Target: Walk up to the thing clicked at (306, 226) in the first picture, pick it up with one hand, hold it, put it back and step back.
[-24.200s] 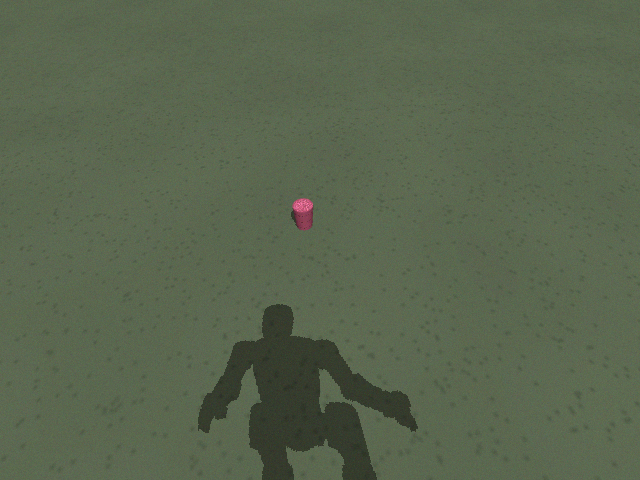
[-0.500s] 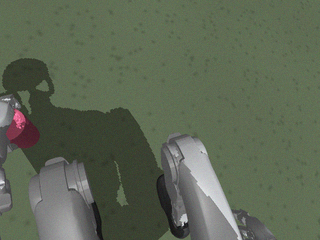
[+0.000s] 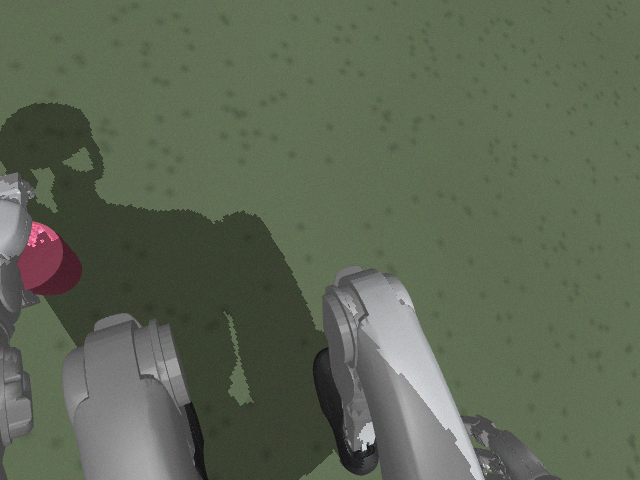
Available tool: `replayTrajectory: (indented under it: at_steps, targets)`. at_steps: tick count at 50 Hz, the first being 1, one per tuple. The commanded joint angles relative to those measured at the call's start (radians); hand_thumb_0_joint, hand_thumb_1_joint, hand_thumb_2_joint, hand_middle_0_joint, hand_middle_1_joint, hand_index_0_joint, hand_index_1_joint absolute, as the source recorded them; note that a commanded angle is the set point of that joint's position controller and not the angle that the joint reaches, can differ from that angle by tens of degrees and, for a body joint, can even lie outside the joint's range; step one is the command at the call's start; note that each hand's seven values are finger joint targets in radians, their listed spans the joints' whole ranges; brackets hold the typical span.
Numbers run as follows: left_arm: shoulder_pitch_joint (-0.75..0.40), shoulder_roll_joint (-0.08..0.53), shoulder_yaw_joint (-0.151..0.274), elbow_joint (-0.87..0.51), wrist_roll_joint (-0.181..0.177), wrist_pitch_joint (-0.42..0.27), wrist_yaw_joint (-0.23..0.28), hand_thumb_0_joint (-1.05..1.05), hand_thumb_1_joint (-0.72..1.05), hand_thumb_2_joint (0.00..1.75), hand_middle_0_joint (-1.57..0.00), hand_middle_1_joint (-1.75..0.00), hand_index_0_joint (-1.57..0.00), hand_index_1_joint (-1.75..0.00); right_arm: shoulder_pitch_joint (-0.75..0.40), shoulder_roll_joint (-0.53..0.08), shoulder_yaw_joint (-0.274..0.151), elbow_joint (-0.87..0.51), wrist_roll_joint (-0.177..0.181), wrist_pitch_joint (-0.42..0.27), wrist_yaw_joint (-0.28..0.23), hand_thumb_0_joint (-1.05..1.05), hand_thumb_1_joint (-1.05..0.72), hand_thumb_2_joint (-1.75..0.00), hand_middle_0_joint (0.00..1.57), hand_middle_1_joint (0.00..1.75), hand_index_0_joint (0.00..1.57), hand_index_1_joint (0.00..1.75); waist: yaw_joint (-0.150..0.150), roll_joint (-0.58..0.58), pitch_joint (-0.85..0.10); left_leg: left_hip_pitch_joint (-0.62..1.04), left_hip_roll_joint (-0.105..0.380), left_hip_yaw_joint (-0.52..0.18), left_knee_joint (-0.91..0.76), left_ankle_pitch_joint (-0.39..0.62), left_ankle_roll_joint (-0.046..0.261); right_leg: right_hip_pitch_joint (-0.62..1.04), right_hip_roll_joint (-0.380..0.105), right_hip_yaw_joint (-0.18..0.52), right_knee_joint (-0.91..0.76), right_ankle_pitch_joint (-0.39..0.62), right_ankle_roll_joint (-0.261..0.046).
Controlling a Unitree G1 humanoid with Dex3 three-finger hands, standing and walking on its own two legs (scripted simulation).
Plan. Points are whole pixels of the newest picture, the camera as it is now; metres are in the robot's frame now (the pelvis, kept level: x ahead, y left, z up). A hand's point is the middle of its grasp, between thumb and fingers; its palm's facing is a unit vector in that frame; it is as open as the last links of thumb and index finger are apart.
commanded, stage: open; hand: left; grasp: from above
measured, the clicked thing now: (40, 264) +0.41 +0.31 -0.25
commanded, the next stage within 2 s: withdraw in 0.18 s
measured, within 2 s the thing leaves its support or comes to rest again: rests again in 0.62 s
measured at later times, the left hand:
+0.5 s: hand (3, 249) +0.42 +0.33 -0.18, palm faces -0.38 -0.11 -0.92, open 14.4 cm
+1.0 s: hand out of the picture +0.38 +0.34 -0.03, palm faces -0.55 -0.15 -0.82, open 14.1 cm
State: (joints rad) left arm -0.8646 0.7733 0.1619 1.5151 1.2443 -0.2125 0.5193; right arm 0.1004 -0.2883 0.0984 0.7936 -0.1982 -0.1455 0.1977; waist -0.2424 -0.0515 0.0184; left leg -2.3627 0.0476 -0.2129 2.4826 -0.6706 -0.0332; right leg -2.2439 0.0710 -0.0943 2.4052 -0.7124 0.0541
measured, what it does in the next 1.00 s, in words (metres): rises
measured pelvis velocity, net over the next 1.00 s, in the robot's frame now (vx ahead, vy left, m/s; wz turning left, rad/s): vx -0.01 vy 0.00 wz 0.07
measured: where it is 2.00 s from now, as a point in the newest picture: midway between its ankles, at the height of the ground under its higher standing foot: (274, 456)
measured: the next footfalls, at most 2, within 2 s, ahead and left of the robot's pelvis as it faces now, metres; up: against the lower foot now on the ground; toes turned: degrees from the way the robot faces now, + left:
none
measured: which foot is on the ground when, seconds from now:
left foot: down 0.00-1.00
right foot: down 0.00-1.00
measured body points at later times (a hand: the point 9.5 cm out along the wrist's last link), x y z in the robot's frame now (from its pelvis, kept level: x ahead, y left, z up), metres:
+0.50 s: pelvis +0.00 +0.00 +0.00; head +0.23 +0.08 +0.37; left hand +0.43 +0.33 -0.13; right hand +0.06 -0.27 -0.10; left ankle +0.07 +0.14 -0.27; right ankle +0.10 -0.12 -0.27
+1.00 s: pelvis -0.01 +0.00 +0.10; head +0.19 +0.07 +0.50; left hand +0.40 +0.35 +0.02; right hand +0.11 -0.27 -0.01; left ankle +0.07 +0.14 -0.27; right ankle +0.10 -0.12 -0.27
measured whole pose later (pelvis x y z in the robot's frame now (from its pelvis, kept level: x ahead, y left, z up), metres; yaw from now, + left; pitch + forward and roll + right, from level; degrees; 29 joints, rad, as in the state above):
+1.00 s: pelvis -0.01 +0.00 +0.10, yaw +4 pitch +33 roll -7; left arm -0.76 0.70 0.00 1.11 1.07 -0.22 0.04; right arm 0.18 -0.31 0.02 0.69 -0.05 -0.02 0.08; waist -0.12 0.00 -0.13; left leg -2.11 0.06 -0.13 2.15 -0.63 -0.02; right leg -2.01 0.04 -0.05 2.11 -0.68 0.04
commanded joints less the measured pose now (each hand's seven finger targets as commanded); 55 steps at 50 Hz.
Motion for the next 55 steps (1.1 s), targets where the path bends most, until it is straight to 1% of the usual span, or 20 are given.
replayTrajectory:
  at_steps: [1, 10, 18, 21, 25, 28, 30, 31, 32, 34, 36, 38, 40, 42, 44, 47, 49, 52, 53, 55]
  targets:
    - [-0.320, 0.255, -0.006, -0.129, -0.011, -0.007, 0.034, 0.00, -0.58, 1.11, -0.07, -0.96, -0.02, -1.01, 0.193, -0.258, -0.075, -0.003, 0.002, -0.004, -0.010, 0.00, -0.88, -0.89, 0.20, 0.30, 0.20, 0.30, -0.027, 0.370, -0.642, 0.512, -0.005, 0.132, -0.224, 0.135, 0.048, 0.288, 0.018, -0.106, -0.244, 0.246, -0.077]
    - [-0.303, 0.274, 0.021, -0.142, -0.024, -0.026, 0.032, 0.00, -0.57, 1.13, -0.07, -0.98, -0.03, -1.02, 0.190, -0.263, -0.068, -0.012, -0.001, -0.001, -0.011, 0.00, -0.88, -0.89, 0.20, 0.30, 0.20, 0.30, -0.016, 0.316, -0.663, 0.484, -0.006, 0.134, -0.210, 0.155, 0.054, 0.336, 0.020, -0.104, -0.257, 0.266, -0.068]
    - [-0.313, 0.292, 0.022, -0.165, -0.016, -0.038, 0.035, 0.00, -0.52, 0.97, -0.05, -1.02, -0.08, -1.00, 0.192, -0.273, -0.071, -0.019, 0.000, -0.005, -0.013, 0.00, -0.90, -0.90, 0.20, 0.30, 0.20, 0.30, -0.016, 0.340, -0.650, 0.503, -0.005, 0.129, -0.212, 0.137, 0.048, 0.306, 0.018, -0.109, -0.249, 0.238, -0.076]
    - [-0.294, 0.322, 0.051, -0.280, -0.022, -0.026, 0.039, 0.00, -0.52, 0.97, -0.05, -1.02, -0.08, -0.99, 0.192, -0.270, -0.090, -0.029, 0.007, -0.002, -0.014, 0.00, -0.90, -0.90, 0.20, 0.30, 0.20, 0.30, 0.016, 0.410, -0.730, 0.577, -0.003, 0.136, -0.241, 0.157, 0.040, 0.321, 0.013, -0.104, -0.242, 0.256, -0.080]
    - [-0.254, 0.336, 0.071, -0.496, -0.063, 0.025, 0.025, 0.00, -0.54, 0.98, -0.06, -1.01, -0.07, -1.00, 0.177, -0.260, -0.133, -0.061, 0.031, 0.016, -0.022, 0.00, -0.90, -0.90, 0.20, 0.30, 0.20, 0.30, 0.077, 0.482, -0.868, 0.642, -0.002, 0.163, -0.285, 0.178, 0.038, 0.358, 0.003, -0.066, -0.267, 0.277, -0.089]
    - [-0.246, 0.345, 0.072, -0.598, -0.088, 0.087, -0.022, 0.00, -0.55, 1.00, -0.06, -1.00, -0.07, -1.00, 0.199, -0.251, -0.166, -0.073, 0.063, 0.039, -0.037, 0.00, -0.90, -0.90, 0.20, 0.30, 0.20, 0.30, 0.099, 0.471, -0.926, 0.704, -0.003, 0.175, -0.339, 0.187, 0.041, 0.384, 0.001, -0.048, -0.322, 0.284, -0.092]
    - [-0.267, 0.307, 0.044, -0.644, -0.109, 0.126, -0.069, 0.00, -0.55, 1.00, -0.06, -1.00, -0.06, -1.00, 0.220, -0.239, -0.184, -0.072, 0.080, 0.061, -0.050, 0.00, -0.90, -0.90, 0.20, 0.30, 0.20, 0.30, 0.095, 0.454, -0.944, 0.720, -0.006, 0.183, -0.378, 0.176, 0.047, 0.410, 0.000, -0.033, -0.374, 0.276, -0.090]
    - [-0.226, 0.227, -0.014, -0.547, -0.110, 0.152, -0.106, 0.00, -0.55, 1.00, -0.06, -1.00, -0.06, -1.00, 0.234, -0.229, -0.183, -0.063, 0.086, 0.071, -0.052, 0.00, -0.90, -0.90, 0.20, 0.30, 0.20, 0.30, 0.070, 0.392, -0.862, 0.685, -0.008, 0.178, -0.395, 0.143, 0.052, 0.394, 0.003, -0.032, -0.404, 0.244, -0.089]
    - [-0.258, 0.203, -0.038, -0.552, -0.124, 0.161, -0.140, 0.00, -0.56, 1.01, -0.06, -1.00, -0.06, -1.00, 0.243, -0.222, -0.181, -0.065, 0.093, 0.079, -0.057, 0.00, -0.90, -0.90, 0.20, 0.30, 0.20, 0.30, 0.062, 0.356, -0.818, 0.660, -0.012, 0.173, -0.419, 0.110, 0.058, 0.387, 0.008, -0.034, -0.434, 0.208, -0.088]
    - [-0.187, 0.175, -0.060, -0.445, -0.142, 0.185, -0.216, 0.00, -0.57, 1.02, -0.06, -1.01, -0.06, -1.02, 0.263, -0.218, -0.177, -0.063, 0.107, 0.096, -0.067, 0.00, -0.90, -0.90, 0.20, 0.30, 0.20, 0.30, 0.063, 0.261, -0.711, 0.605, -0.019, 0.166, -0.442, 0.079, 0.069, 0.408, 0.008, -0.031, -0.480, 0.169, -0.083]
    - [-0.144, 0.156, -0.089, -0.437, -0.163, 0.191, -0.299, 0.00, -0.56, 1.02, -0.06, -1.01, -0.06, -1.02, 0.251, -0.219, -0.177, -0.094, 0.121, 0.112, -0.076, 0.00, -0.90, -0.90, 0.20, 0.30, 0.20, 0.30, 0.076, 0.204, -0.692, 0.584, -0.023, 0.154, -0.471, 0.066, 0.074, 0.437, 0.006, -0.026, -0.494, 0.152, -0.085]
    - [-0.123, 0.087, -0.159, -0.453, -0.193, 0.182, -0.377, 0.00, -0.54, 1.01, -0.06, -1.01, -0.06, -1.01, 0.237, -0.207, -0.172, -0.115, 0.137, 0.124, -0.087, 0.00, -0.90, -0.90, 0.20, 0.30, 0.20, 0.30, 0.069, 0.149, -0.641, 0.555, -0.023, 0.155, -0.499, 0.058, 0.079, 0.477, 0.010, -0.022, -0.521, 0.144, -0.084]
    - [-0.090, 0.078, -0.177, -0.458, -0.218, 0.162, -0.437, 0.00, -0.54, 1.01, -0.06, -1.01, -0.06, -1.01, 0.229, -0.204, -0.159, -0.134, 0.149, 0.128, -0.098, 0.00, -0.90, -0.90, 0.20, 0.30, 0.20, 0.30, 0.064, 0.073, -0.591, 0.512, -0.023, 0.159, -0.510, 0.058, 0.089, 0.534, 0.010, -0.013, -0.554, 0.146, -0.078]
    - [-0.098, 0.111, -0.159, -0.488, -0.237, 0.125, -0.475, 0.00, -0.54, 1.01, -0.07, -1.01, -0.07, -1.01, 0.218, -0.206, -0.148, -0.142, 0.153, 0.126, -0.107, 0.00, -0.90, -0.90, 0.20, 0.30, 0.20, 0.30, 0.077, 0.050, -0.571, 0.497, -0.026, 0.162, -0.517, 0.057, 0.089, 0.546, 0.006, -0.004, -0.571, 0.142, -0.079]
    - [-0.118, 0.132, -0.140, -0.507, -0.232, 0.073, -0.488, 0.00, -0.54, 1.01, -0.07, -1.02, -0.07, -1.02, 0.214, -0.198, -0.139, -0.141, 0.153, 0.124, -0.119, 0.00, -0.90, -0.90, 0.20, 0.30, 0.20, 0.30, 0.087, 0.065, -0.577, 0.512, -0.026, 0.168, -0.514, 0.071, 0.084, 0.539, 0.005, 0.003, -0.569, 0.153, -0.081]
    - [-0.198, 0.176, -0.102, -0.580, -0.188, -0.034, -0.461, 0.00, -0.54, 1.01, -0.07, -1.01, -0.07, -1.02, 0.202, -0.188, -0.137, -0.134, 0.146, 0.120, -0.134, 0.00, -0.90, -0.90, 0.20, 0.30, 0.20, 0.30, 0.100, 0.194, -0.667, 0.620, -0.027, 0.162, -0.515, 0.114, 0.067, 0.495, -0.001, 0.004, -0.525, 0.192, -0.088]
    - [-0.210, 0.158, -0.104, -0.543, -0.141, -0.092, -0.409, 0.00, -0.55, 1.02, -0.08, -1.02, -0.07, -1.02, 0.186, -0.185, -0.133, -0.122, 0.135, 0.123, -0.136, 0.00, -0.90, -0.90, 0.20, 0.30, 0.20, 0.30, 0.093, 0.244, -0.664, 0.655, -0.024, 0.157, -0.507, 0.132, 0.056, 0.438, -0.003, -0.006, -0.492, 0.199, -0.092]
    - [-0.290, 0.132, -0.100, -0.472, -0.074, -0.133, -0.279, 0.00, -0.56, 1.02, -0.06, -1.01, -0.06, -1.02, 0.178, -0.196, -0.129, -0.098, 0.109, 0.129, -0.122, 0.00, -0.90, -0.90, 0.20, 0.30, 0.20, 0.30, 0.066, 0.283, -0.663, 0.698, -0.022, 0.153, -0.493, 0.160, 0.047, 0.359, -0.010, -0.030, -0.455, 0.219, -0.095]
    - [-0.302, 0.101, -0.126, -0.413, -0.050, -0.131, -0.236, 0.00, -0.56, 1.02, -0.06, -1.02, -0.06, -1.02, 0.177, -0.195, -0.122, -0.094, 0.101, 0.133, -0.116, 0.00, -0.90, -0.90, 0.20, 0.30, 0.20, 0.30, 0.043, 0.289, -0.638, 0.697, -0.022, 0.152, -0.490, 0.156, 0.045, 0.340, -0.011, -0.039, -0.450, 0.214, -0.094]
    - [-0.358, 0.128, -0.116, -0.345, 0.003, -0.127, -0.160, 0.00, -0.56, 1.01, -0.06, -1.02, -0.06, -1.01, 0.178, -0.210, -0.116, -0.081, 0.089, 0.139, -0.111, 0.00, -0.90, -0.90, 0.20, 0.30, 0.20, 0.30, 0.032, 0.304, -0.655, 0.700, -0.026, 0.149, -0.482, 0.138, 0.041, 0.309, -0.013, -0.057, -0.434, 0.193, -0.094]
